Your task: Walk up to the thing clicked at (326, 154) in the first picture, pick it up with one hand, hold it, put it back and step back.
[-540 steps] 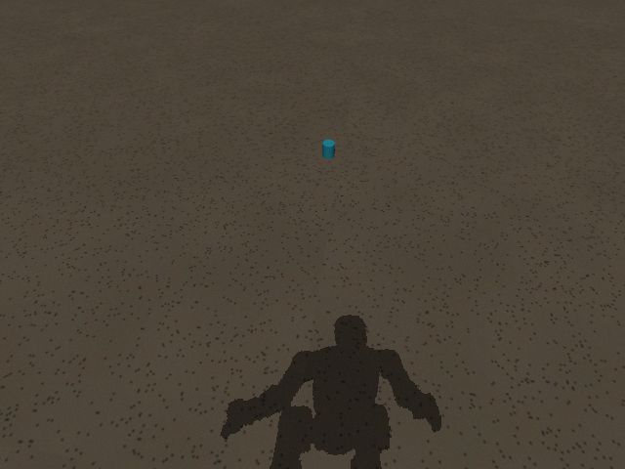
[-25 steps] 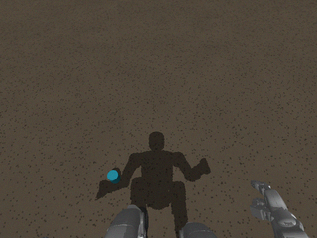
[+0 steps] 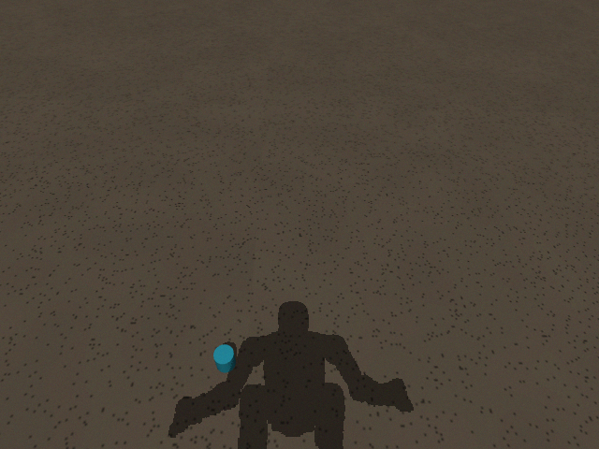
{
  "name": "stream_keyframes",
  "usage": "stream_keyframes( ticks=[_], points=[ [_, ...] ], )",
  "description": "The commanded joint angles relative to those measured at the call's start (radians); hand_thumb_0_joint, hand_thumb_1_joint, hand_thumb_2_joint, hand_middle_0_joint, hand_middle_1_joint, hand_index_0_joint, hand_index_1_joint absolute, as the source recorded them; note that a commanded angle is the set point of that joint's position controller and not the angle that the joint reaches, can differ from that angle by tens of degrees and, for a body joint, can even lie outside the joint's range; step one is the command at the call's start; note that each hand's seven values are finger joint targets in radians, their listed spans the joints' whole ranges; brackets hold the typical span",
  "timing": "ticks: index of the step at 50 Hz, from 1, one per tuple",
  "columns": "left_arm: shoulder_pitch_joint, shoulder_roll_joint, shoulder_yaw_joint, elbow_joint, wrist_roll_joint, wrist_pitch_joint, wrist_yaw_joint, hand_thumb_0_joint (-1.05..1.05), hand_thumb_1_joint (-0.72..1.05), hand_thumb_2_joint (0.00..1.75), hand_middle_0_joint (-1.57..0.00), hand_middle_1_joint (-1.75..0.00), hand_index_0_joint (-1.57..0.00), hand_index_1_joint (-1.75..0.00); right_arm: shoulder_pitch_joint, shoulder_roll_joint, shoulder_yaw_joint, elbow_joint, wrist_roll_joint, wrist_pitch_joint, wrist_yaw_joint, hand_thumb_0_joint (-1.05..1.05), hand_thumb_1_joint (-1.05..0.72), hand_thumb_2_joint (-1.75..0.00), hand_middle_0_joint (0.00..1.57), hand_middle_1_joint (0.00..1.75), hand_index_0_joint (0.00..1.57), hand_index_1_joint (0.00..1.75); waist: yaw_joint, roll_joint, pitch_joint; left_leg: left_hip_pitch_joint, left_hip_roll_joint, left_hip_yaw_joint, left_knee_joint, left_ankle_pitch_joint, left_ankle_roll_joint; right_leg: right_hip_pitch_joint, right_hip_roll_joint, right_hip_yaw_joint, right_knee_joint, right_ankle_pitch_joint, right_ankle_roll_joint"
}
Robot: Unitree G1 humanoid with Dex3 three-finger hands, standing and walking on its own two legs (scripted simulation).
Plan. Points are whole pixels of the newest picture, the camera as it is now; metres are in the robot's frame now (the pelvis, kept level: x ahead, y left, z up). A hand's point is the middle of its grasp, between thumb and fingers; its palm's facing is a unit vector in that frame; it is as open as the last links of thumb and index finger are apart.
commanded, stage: stand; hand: left
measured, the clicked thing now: (224, 358) +0.51 +0.22 -0.72
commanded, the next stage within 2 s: none
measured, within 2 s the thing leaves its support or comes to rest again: neither
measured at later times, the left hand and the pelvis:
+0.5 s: hand out of the picture +0.13 +0.23 -0.12, palm faces -0.02 -0.93 -0.36, open 7.4 cm; pelvis +0.04 -0.02 +0.02, yaw +0 degrees
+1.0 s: hand out of the picture +0.14 +0.23 -0.13, palm faces -0.01 -0.94 -0.34, open 7.4 cm; pelvis +0.04 -0.03 +0.02, yaw +1 degrees
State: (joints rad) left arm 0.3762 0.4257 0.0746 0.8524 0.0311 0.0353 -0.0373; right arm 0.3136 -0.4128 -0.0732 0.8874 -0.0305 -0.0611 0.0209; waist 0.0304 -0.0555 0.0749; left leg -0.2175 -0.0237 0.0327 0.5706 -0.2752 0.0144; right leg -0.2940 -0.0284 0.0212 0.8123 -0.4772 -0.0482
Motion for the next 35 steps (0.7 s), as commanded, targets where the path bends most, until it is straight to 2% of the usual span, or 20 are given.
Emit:
stream_keyframes(
  ticks=[1, 2, 3, 4, 5, 6, 8, 9, 10, 11, 12, 13, 14, 15, 19, 21, 22, 24, 32, 35],
  points=[
    [-0.124, 0.150, 0.024, -0.112, -0.059, -0.039, 0.042, 0.00, 0.90, 0.90, -0.20, -0.30, -0.20, -0.30, -0.159, -0.198, -0.033, -0.110, 0.008, 0.000, -0.052, 0.00, -0.90, -0.90, 0.20, 0.30, 0.20, 0.30, 0.001, 0.127, 0.094, -0.095, 0.305, -0.367, -0.356, -0.073, 0.180, -0.158, 0.000, 0.164, 0.084, 0.034, 0.011],
    [-0.066, 0.146, 0.027, -0.065, -0.042, -0.040, 0.040, 0.00, 0.90, 0.90, -0.20, -0.30, -0.20, -0.30, -0.179, -0.183, -0.025, -0.105, 0.011, 0.003, -0.049, 0.00, -0.90, -0.90, 0.20, 0.30, 0.20, 0.30, 0.019, 0.176, 0.071, -0.092, 0.273, -0.298, -0.357, -0.063, 0.159, -0.105, 0.004, 0.126, 0.043, 0.032, 0.020],
    [-0.024, 0.145, 0.032, -0.020, -0.033, -0.040, 0.038, 0.00, 0.90, 0.90, -0.20, -0.30, -0.20, -0.30, -0.191, -0.186, -0.028, -0.101, 0.008, 0.004, -0.049, 0.00, -0.90, -0.90, 0.20, 0.30, 0.20, 0.30, 0.021, 0.247, 0.076, -0.122, 0.256, -0.252, -0.373, -0.114, 0.148, -0.055, 0.008, 0.105, 0.029, 0.054, 0.030],
    [-0.016, 0.146, 0.029, -0.005, -0.031, -0.040, 0.037, 0.00, 0.90, 0.90, -0.20, -0.30, -0.20, -0.30, -0.205, -0.202, -0.032, -0.102, 0.013, 0.006, -0.046, 0.00, -0.90, -0.90, 0.20, 0.30, 0.20, 0.30, 0.017, 0.270, 0.066, -0.116, 0.257, -0.244, -0.363, -0.151, 0.150, -0.021, 0.005, 0.085, -0.021, 0.042, 0.029],
    [-0.032, 0.149, 0.024, 0.002, -0.025, -0.046, 0.032, 0.00, 0.90, 0.90, -0.20, -0.30, -0.20, -0.30, -0.205, -0.206, -0.029, -0.090, 0.015, 0.006, -0.042, 0.00, -0.90, -0.90, 0.20, 0.30, 0.20, 0.30, 0.012, 0.251, 0.061, -0.131, 0.249, -0.237, -0.341, -0.098, 0.143, 0.018, -0.008, 0.065, -0.104, 0.063, 0.032],
    [-0.040, 0.136, 0.016, 0.013, -0.027, -0.052, 0.030, 0.00, 0.90, 0.90, -0.20, -0.30, -0.20, -0.30, -0.215, -0.196, -0.024, -0.078, 0.019, 0.008, -0.037, 0.00, -0.90, -0.90, 0.20, 0.30, 0.20, 0.30, 0.018, 0.245, 0.043, -0.132, 0.230, -0.207, -0.315, -0.031, 0.131, 0.061, -0.015, 0.040, -0.174, 0.114, 0.035],
    [-0.046, 0.120, 0.008, 0.046, -0.022, -0.054, 0.027, 0.00, 0.90, 0.90, -0.20, -0.30, -0.20, -0.30, -0.214, -0.194, -0.017, -0.059, 0.021, 0.012, -0.034, 0.00, -0.90, -0.90, 0.20, 0.30, 0.20, 0.30, 0.009, 0.221, 0.027, -0.133, 0.195, -0.159, -0.273, -0.030, 0.103, 0.146, 0.003, 0.010, -0.271, 0.255, 0.033],
    [-0.071, 0.123, 0.001, 0.045, -0.020, -0.061, 0.032, 0.00, 0.90, 0.90, -0.20, -0.30, -0.20, -0.30, -0.210, -0.185, -0.013, -0.047, 0.024, 0.016, -0.031, 0.00, -0.90, -0.90, 0.20, 0.30, 0.20, 0.30, 0.008, 0.181, -0.001, -0.108, 0.178, -0.150, -0.226, 0.013, 0.071, 0.182, -0.001, 0.024, -0.373, 0.343, 0.031],
    [-0.096, 0.149, 0.000, 0.040, -0.012, -0.072, 0.036, 0.00, 0.90, 0.90, -0.20, -0.30, -0.20, -0.30, -0.196, -0.162, -0.004, -0.036, 0.032, 0.016, -0.030, 0.00, -0.90, -0.90, 0.20, 0.30, 0.20, 0.30, 0.000, 0.120, -0.039, -0.083, 0.152, -0.132, -0.180, 0.067, 0.038, 0.213, -0.045, 0.097, -0.409, 0.445, 0.023],
    [-0.145, 0.188, 0.002, 0.029, -0.008, -0.080, 0.040, 0.00, 0.90, 0.90, -0.20, -0.30, -0.20, -0.30, -0.181, -0.152, -0.001, -0.029, 0.037, 0.016, -0.031, 0.00, -0.90, -0.90, 0.20, 0.30, 0.20, 0.30, -0.031, 0.044, -0.063, -0.060, 0.113, -0.105, -0.142, 0.054, 0.018, 0.203, -0.105, 0.179, -0.425, 0.525, 0.002],
    [-0.202, 0.204, -0.004, 0.029, -0.012, -0.086, 0.042, 0.00, 0.90, 0.90, -0.20, -0.30, -0.20, -0.30, -0.157, -0.140, 0.004, -0.009, 0.041, 0.019, -0.031, 0.00, -0.90, -0.90, 0.20, 0.30, 0.20, 0.30, -0.064, 0.010, -0.067, 0.011, 0.089, -0.097, -0.167, 0.016, 0.015, 0.119, -0.125, 0.206, -0.422, 0.470, -0.023],
    [-0.217, 0.181, -0.012, 0.052, -0.018, -0.081, 0.038, 0.00, 0.90, 0.90, -0.20, -0.30, -0.20, -0.30, -0.147, -0.143, 0.007, 0.020, 0.038, 0.022, -0.032, 0.00, -0.90, -0.90, 0.20, 0.30, 0.20, 0.30, -0.066, -0.002, -0.045, 0.087, 0.100, -0.100, -0.198, 0.009, 0.024, 0.033, -0.110, 0.183, -0.411, 0.409, -0.020],
    [-0.217, 0.143, -0.025, 0.068, -0.023, -0.077, 0.035, 0.00, 0.90, 0.90, -0.20, -0.30, -0.20, -0.30, -0.173, -0.161, 0.008, 0.038, 0.029, 0.020, -0.032, 0.00, -0.90, -0.90, 0.20, 0.30, 0.20, 0.30, -0.052, 0.014, -0.038, 0.132, 0.134, -0.137, -0.219, 0.041, 0.028, 0.015, -0.083, 0.149, -0.416, 0.382, -0.002],
    [-0.210, 0.119, -0.031, 0.076, -0.026, -0.076, 0.034, 0.00, 0.90, 0.90, -0.20, -0.30, -0.20, -0.30, -0.202, -0.173, 0.006, 0.045, 0.026, 0.018, -0.029, 0.00, -0.90, -0.90, 0.20, 0.30, 0.20, 0.30, -0.033, 0.025, -0.062, 0.131, 0.150, -0.145, -0.199, 0.116, 0.029, 0.071, -0.065, 0.112, -0.414, 0.422, 0.008],
    [-0.242, 0.133, -0.037, 0.106, -0.032, -0.085, 0.040, 0.00, 0.90, 0.90, -0.20, -0.30, -0.20, -0.30, -0.222, -0.145, 0.020, 0.084, 0.029, 0.023, -0.025, 0.00, -0.90, -0.90, 0.20, 0.30, 0.20, 0.30, -0.039, -0.014, -0.084, 0.138, 0.134, -0.112, -0.203, 0.159, 0.022, 0.106, -0.093, 0.135, -0.451, 0.515, 0.011],
    [-0.271, 0.129, -0.039, 0.118, -0.030, -0.085, 0.042, 0.00, 0.90, 0.90, -0.20, -0.30, -0.20, -0.30, -0.230, -0.146, 0.025, 0.102, 0.028, 0.023, -0.023, 0.00, -0.90, -0.90, 0.20, 0.30, 0.20, 0.30, -0.040, -0.009, -0.089, 0.115, 0.142, -0.116, -0.224, 0.187, 0.016, 0.145, -0.091, 0.116, -0.446, 0.528, 0.016],
    [-0.271, 0.129, -0.039, 0.129, -0.032, -0.084, 0.044, 0.00, 0.90, 0.90, -0.20, -0.30, -0.20, -0.30, -0.243, -0.146, 0.026, 0.114, 0.029, 0.024, -0.022, 0.00, -0.90, -0.90, 0.20, 0.30, 0.20, 0.30, -0.031, -0.012, -0.090, 0.118, 0.140, -0.116, -0.232, 0.166, 0.013, 0.144, -0.090, 0.114, -0.460, 0.498, 0.021],
    [-0.291, 0.137, -0.039, 0.140, -0.033, -0.084, 0.045, 0.00, 0.90, 0.90, -0.20, -0.30, -0.20, -0.30, -0.257, -0.140, 0.027, 0.128, 0.028, 0.027, -0.021, 0.00, -0.90, -0.90, 0.20, 0.30, 0.20, 0.30, -0.033, -0.007, -0.097, 0.143, 0.139, -0.107, -0.246, 0.158, 0.008, 0.132, -0.095, 0.120, -0.481, 0.472, 0.019],
    [-0.343, 0.152, -0.035, 0.189, -0.032, -0.085, 0.047, 0.00, 0.90, 0.90, -0.20, -0.30, -0.20, -0.30, -0.279, -0.138, 0.034, 0.177, 0.027, 0.028, -0.022, 0.00, -0.90, -0.90, 0.20, 0.30, 0.20, 0.30, -0.031, 0.030, -0.149, 0.132, 0.151, -0.096, -0.272, 0.241, -0.006, 0.231, -0.103, 0.100, -0.485, 0.580, 0.023],
    [-0.352, 0.151, -0.033, 0.205, -0.031, -0.083, 0.047, 0.00, 0.90, 0.90, -0.20, -0.30, -0.20, -0.30, -0.281, -0.142, 0.037, 0.190, 0.027, 0.028, -0.023, 0.00, -0.90, -0.90, 0.20, 0.30, 0.20, 0.30, -0.031, 0.048, -0.150, 0.126, 0.156, -0.097, -0.282, 0.250, -0.009, 0.249, -0.100, 0.092, -0.487, 0.585, 0.024]
  ],
)
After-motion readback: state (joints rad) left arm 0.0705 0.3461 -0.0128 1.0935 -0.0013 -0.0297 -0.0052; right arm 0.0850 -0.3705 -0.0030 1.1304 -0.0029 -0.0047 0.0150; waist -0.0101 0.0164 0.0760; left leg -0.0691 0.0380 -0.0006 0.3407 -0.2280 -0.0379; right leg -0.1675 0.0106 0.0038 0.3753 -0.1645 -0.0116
